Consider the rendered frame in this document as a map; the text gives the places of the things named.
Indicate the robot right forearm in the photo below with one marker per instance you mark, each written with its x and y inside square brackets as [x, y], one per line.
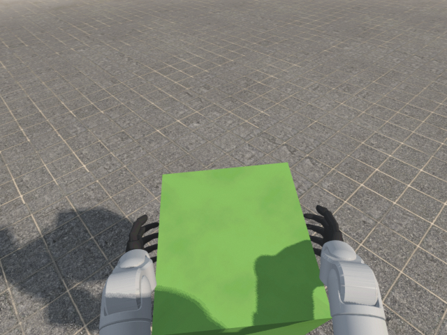
[355, 301]

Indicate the robot left hand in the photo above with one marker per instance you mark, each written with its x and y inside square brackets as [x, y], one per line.
[136, 241]

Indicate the robot right hand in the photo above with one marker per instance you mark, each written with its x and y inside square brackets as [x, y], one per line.
[330, 230]

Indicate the carton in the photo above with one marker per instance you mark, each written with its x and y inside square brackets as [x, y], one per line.
[234, 256]

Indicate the robot left forearm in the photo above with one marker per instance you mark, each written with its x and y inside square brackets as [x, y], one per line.
[126, 305]

